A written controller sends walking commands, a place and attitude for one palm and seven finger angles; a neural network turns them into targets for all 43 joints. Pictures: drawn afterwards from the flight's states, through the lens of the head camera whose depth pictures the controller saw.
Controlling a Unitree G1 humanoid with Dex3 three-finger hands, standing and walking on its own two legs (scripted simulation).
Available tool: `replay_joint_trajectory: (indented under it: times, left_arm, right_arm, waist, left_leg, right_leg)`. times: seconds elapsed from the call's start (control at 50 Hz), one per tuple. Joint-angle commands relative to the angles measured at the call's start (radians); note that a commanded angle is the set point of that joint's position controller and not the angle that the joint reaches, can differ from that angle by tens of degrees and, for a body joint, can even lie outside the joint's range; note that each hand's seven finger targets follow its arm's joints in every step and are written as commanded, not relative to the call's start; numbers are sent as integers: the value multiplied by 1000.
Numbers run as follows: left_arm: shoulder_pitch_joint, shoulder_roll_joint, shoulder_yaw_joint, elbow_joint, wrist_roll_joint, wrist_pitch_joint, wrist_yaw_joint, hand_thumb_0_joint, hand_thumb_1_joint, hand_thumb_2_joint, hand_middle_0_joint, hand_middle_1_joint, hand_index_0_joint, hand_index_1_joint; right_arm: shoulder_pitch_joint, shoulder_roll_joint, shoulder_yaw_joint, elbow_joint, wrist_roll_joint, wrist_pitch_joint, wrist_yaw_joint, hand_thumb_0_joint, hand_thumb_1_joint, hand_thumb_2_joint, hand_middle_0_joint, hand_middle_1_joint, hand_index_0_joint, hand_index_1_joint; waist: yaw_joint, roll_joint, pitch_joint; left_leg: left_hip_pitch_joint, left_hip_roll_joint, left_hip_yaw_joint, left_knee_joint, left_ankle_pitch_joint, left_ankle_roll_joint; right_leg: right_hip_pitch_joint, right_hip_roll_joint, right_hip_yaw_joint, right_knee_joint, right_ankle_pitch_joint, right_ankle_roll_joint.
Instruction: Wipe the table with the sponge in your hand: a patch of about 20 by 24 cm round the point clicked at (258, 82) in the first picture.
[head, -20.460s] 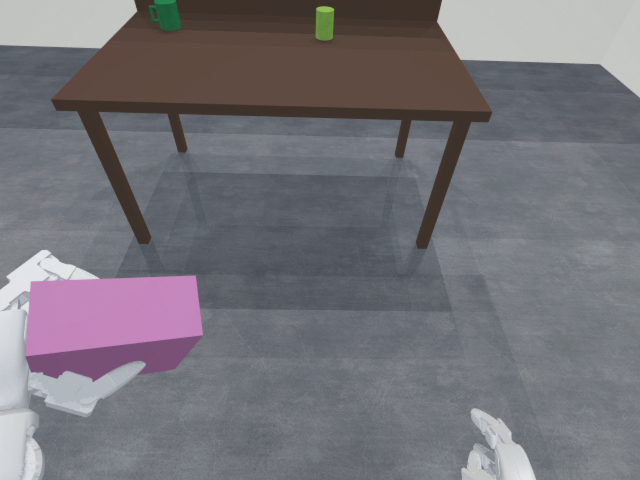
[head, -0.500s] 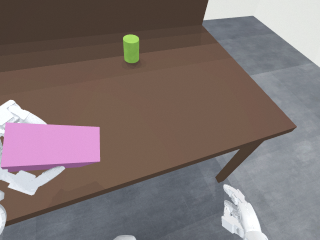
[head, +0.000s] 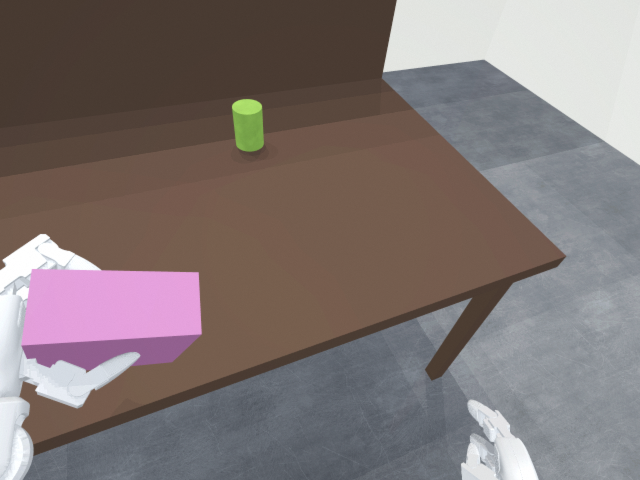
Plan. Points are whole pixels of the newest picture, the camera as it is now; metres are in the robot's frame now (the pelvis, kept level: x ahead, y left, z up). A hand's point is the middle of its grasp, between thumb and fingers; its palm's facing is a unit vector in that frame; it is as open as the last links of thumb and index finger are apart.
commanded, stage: come to a stop and stand still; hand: left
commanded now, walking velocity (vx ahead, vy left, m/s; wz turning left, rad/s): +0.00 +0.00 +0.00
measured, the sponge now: (140, 323) +0.24 +0.20 +0.13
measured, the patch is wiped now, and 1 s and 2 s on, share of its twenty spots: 0.00 0.00 0.00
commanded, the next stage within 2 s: look again from close up in 0.94 s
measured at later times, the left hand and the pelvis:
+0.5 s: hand (78, 313) +0.24 +0.27 +0.12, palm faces +0.32 -0.85 -0.41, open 10.1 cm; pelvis +0.01 +0.02 -0.01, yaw +0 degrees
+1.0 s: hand (73, 310) +0.23 +0.26 +0.15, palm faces +0.36 -0.85 -0.38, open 10.1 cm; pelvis +0.01 +0.01 +0.00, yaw +1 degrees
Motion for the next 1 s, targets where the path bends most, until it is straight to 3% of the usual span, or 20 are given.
replay_joint_trajectory:
  times: [0.0, 0.1, 0.12, 0.14, 0.16, 0.2, 0.26, 0.4, 0.42, 0.44, 0.5, 0.52, 0.58, 0.72, 0.78, 0.82, 0.84, 0.92, 0.94, 0.98]
  left_arm:
    - [-83, 152, 99, -227, -12, -76, 19, 0, 100, 1300, -1200, -1600, -1200, -1600]
    - [-86, 158, 103, -238, -10, -83, 21, 0, 100, 1300, -1200, -1600, -1200, -1600]
    - [-1081, 1043, 466, -590, 50, -263, 41, 0, 100, 1300, -1200, -1600, -1200, -1600]
    - [-638, 430, 352, -131, 67, -196, 31, 0, 100, 1300, -1200, -1600, -1200, -1600]
    - [-479, 365, 258, 5, 39, -167, 25, 0, 100, 1300, -1200, -1600, -1200, -1600]
    - [-249, 329, 221, -31, -5, -172, 4, 0, 100, 1300, -1200, -1600, -1200, -1600]
    - [-55, 165, 93, -157, -31, -153, -12, 0, 100, 1300, -1200, -1600, -1200, -1600]
    - [-171, 211, 174, -211, 29, -122, 30, 0, 100, 1300, -1200, -1600, -1200, -1600]
    - [-222, 290, 221, -258, 36, -122, 38, 0, 100, 1300, -1200, -1600, -1200, -1600]
    - [-214, 226, 184, -276, 35, -122, 36, 0, 100, 1300, -1200, -1600, -1200, -1600]
    - [-153, 232, 186, -376, 26, -112, 42, 0, 100, 1300, -1200, -1600, -1200, -1600]
    - [-131, 271, 212, -404, 29, -106, 46, 0, 100, 1300, -1200, -1600, -1200, -1600]
    - [-58, 204, 173, -407, 28, -93, 38, 0, 100, 1300, -1200, -1600, -1200, -1600]
    - [-13, 191, 196, -228, 16, -64, 20, 0, 100, 1300, -1200, -1600, -1200, -1600]
    - [-62, 147, 141, -239, 1, -64, 10, 0, 100, 1300, -1200, -1600, -1200, -1600]
    - [-85, 199, 170, -254, 3, -59, 13, 0, 100, 1300, -1200, -1600, -1200, -1600]
    - [-92, 127, 110, -273, -2, -64, 9, 0, 100, 1300, -1200, -1600, -1200, -1600]
    - [-116, 218, 163, -296, 1, -66, 17, 0, 100, 1300, -1200, -1600, -1200, -1600]
    - [-100, 149, 115, -288, -6, -71, 13, 0, 100, 1300, -1200, -1600, -1200, -1600]
    - [-108, 166, 126, -276, -9, -74, 13, 0, 100, 1300, -1200, -1600, -1200, -1600]
  right_arm:
    - [-113, -122, -54, -172, -1, -65, -10, 0, -900, -900, 200, 300, 200, 300]
    - [-110, -123, -54, -165, -4, -72, -11, 0, -900, -900, 200, 300, 200, 300]
    - [2, -214, 89, -254, 74, -50, -88, 0, -900, -900, 200, 300, 200, 300]
    - [-53, -47, -18, -185, 39, -96, -76, 0, -900, -900, 200, 300, 200, 300]
    - [-102, -122, -15, -140, 4, -95, -34, 0, -900, -900, 200, 300, 200, 300]
    - [-59, -150, -51, -150, -19, -98, 3, 0, -900, -900, 200, 300, 200, 300]
    - [-41, -148, -56, -151, -8, -106, 44, 0, -900, -900, 200, 300, 200, 300]
    - [-91, -146, -61, -141, -15, -95, 17, 0, -900, -900, 200, 300, 200, 300]
    - [-101, -156, -60, -139, -18, -86, 15, 0, -900, -900, 200, 300, 200, 300]
    - [-99, -133, -59, -143, -19, -84, 12, 0, -900, -900, 200, 300, 200, 300]
    - [-94, -127, -57, -145, -18, -92, 18, 0, -900, -900, 200, 300, 200, 300]
    - [-96, -135, -61, -142, -17, -95, 24, 0, -900, -900, 200, 300, 200, 300]
    - [-84, -124, -61, -139, -18, -93, 38, 0, -900, -900, 200, 300, 200, 300]
    - [-85, -139, -69, -149, -5, -44, 30, 0, -900, -900, 200, 300, 200, 300]
    - [-96, -121, -57, -163, -3, -35, 19, 0, -900, -900, 200, 300, 200, 300]
    - [-110, -126, -57, -167, 0, -33, 10, 0, -900, -900, 200, 300, 200, 300]
    - [-115, -107, -46, -173, -4, -33, 9, 0, -900, -900, 200, 300, 200, 300]
    - [-123, -118, -49, -177, -1, -44, -4, 0, -900, -900, 200, 300, 200, 300]
    - [-123, -103, -40, -179, -7, -44, -5, 0, -900, -900, 200, 300, 200, 300]
    - [-110, -112, -46, -176, -4, -51, -8, 0, -900, -900, 200, 300, 200, 300]
  waist:
    - [6, 63, -112]
    - [8, 95, -117]
    - [-37, 370, -35]
    - [17, 119, -81]
    - [34, 73, -48]
    - [35, -55, -89]
    - [34, -6, -90]
    - [24, 79, -87]
    - [24, 128, -119]
    - [24, 154, -142]
    - [34, 194, -218]
    - [38, 207, -263]
    - [31, 195, -260]
    - [12, 100, -194]
    - [4, 64, -170]
    - [7, 84, -179]
    - [6, 82, -170]
    - [10, 113, -171]
    - [10, 98, -162]
    - [6, 99, -148]
  left_leg:
    - [62, 80, -107, -131, -142, -4]
    - [61, 84, -113, -141, -158, -3]
    - [-259, 38, -110, -151, -425, 45]
    - [-183, 131, -152, -126, -388, 28]
    - [-56, 55, -114, -105, -318, 2]
    - [24, 16, -72, 28, -276, -12]
    - [97, 28, -70, 6, -242, -5]
    - [15, 96, -126, -145, -235, 6]
    - [26, 101, -129, -152, -210, 7]
    - [38, 102, -133, -141, -153, 9]
    - [121, 88, -96, -47, 157, 11]
    - [171, 91, -96, -29, 270, 5]
    - [244, 117, -99, 27, 494, 8]
    - [155, 115, -87, -3, 283, -4]
    - [112, 101, -84, -27, 173, -6]
    - [121, 98, -86, -53, 101, -6]
    - [106, 94, -87, -62, 83, -5]
    - [97, 90, -97, -97, 1, -6]
    - [82, 88, -96, -102, -24, -5]
    - [70, 86, -100, -108, -53, -8]
  right_leg:
    - [-23, -66, 54, -85, -21, -51]
    - [-15, -63, 50, -78, -29, -51]
    - [147, 28, 6, 91, -144, 38]
    - [-49, -49, -13, 99, -276, -21]
    - [-137, -25, 8, 11, -269, -53]
    - [-215, -101, 145, -102, -283, -100]
    - [-233, -96, 128, -81, -244, -100]
    - [-66, -29, 19, 33, -57, -43]
    - [-41, -24, 15, 65, -34, -44]
    - [-22, -29, -2, 81, 3, -47]
    - [12, -41, -9, 90, 149, -53]
    - [10, -33, -17, 121, 153, -50]
    - [-43, -25, -38, 96, 98, -42]
    - [-18, -32, -11, 50, 168, -39]
    - [2, -46, 6, 23, 190, -41]
    - [-2, -52, 35, 21, 166, -47]
    - [8, -50, 13, 18, 165, -45]
    - [15, -59, 40, 0, 120, -49]
    - [18, -58, 26, -12, 111, -47]
    - [12, -61, 39, -27, 94, -50]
